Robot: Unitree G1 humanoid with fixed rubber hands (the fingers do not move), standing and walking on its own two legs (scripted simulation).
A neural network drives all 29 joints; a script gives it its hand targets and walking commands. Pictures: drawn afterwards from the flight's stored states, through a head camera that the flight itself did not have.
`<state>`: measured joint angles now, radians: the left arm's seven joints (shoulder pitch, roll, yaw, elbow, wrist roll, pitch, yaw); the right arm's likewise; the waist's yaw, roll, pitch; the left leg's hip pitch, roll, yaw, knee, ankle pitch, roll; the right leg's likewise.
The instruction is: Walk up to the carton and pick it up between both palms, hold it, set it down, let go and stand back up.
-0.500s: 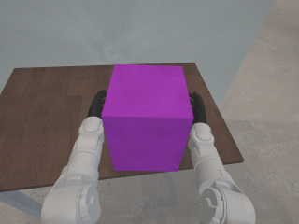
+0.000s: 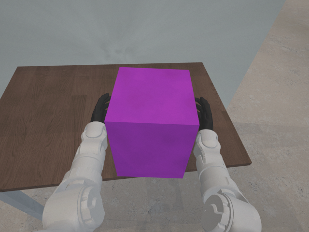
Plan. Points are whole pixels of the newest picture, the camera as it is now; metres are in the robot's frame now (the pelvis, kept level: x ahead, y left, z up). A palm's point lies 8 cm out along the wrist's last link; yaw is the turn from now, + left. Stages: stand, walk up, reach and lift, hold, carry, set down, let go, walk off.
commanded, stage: set down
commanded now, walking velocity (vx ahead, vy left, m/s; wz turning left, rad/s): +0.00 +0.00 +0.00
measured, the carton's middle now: (152, 124) +0.42 +0.03 +0.03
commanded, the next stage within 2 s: none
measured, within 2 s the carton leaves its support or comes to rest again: rests again in 0.20 s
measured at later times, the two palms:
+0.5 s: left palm (100, 122) +0.39 +0.17 +0.05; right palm (205, 129) +0.39 -0.12 +0.05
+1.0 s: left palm (100, 123) +0.39 +0.17 +0.05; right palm (205, 129) +0.39 -0.12 +0.05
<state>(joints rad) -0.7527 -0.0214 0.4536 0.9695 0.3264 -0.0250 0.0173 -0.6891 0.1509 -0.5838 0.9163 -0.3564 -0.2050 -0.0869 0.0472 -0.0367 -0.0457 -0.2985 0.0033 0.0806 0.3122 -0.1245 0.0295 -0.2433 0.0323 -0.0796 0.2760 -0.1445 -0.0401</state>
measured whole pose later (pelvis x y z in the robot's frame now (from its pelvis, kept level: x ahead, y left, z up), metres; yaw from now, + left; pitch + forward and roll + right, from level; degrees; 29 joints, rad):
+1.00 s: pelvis -0.01 +0.00 +0.00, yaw -1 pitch +6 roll +0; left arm -0.77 -0.05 0.57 0.99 0.40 -0.13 0.00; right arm -0.71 0.16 -0.63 0.91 -0.41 -0.22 -0.05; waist 0.05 -0.03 -0.02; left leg -0.32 0.01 0.10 0.34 -0.14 0.04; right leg -0.28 0.03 -0.06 0.32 -0.15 -0.04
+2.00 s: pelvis +0.00 +0.02 -0.03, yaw +0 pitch +20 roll -3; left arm -0.83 0.24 -0.02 1.09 -0.23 -0.13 0.07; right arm -0.83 -0.28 -0.01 1.15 0.30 -0.17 -0.06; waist 0.06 0.04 -0.22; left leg -0.75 0.04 0.05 0.65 -0.25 0.03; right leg -0.64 0.05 -0.11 0.53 -0.24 -0.03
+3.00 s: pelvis -0.02 -0.02 -0.01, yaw +1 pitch +4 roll +0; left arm -0.61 0.30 0.14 0.59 -0.18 0.30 0.00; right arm -0.55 -0.14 0.02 0.53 0.29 0.22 -0.22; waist 0.01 -0.03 0.00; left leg -0.32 0.02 0.05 0.38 -0.13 0.00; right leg -0.27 0.05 -0.11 0.37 -0.17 -0.07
